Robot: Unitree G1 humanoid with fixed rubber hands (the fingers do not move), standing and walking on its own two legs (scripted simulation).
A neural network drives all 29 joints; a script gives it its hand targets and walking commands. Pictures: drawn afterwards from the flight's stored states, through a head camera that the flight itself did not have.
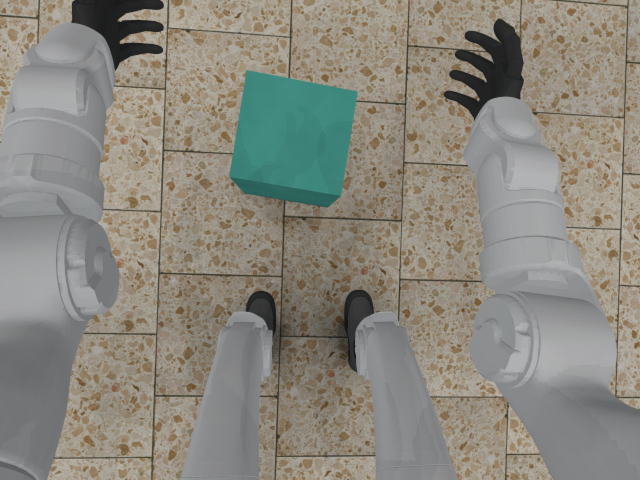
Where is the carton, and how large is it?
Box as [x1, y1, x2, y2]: [229, 70, 357, 207]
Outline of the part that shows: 247,70 229,176 245,193 327,207 340,196 357,91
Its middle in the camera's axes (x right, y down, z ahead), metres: -0.05 -0.20 +0.84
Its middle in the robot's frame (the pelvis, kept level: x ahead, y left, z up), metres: +0.56 +0.02 -0.54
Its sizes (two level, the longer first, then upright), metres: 0.210 0.200 0.250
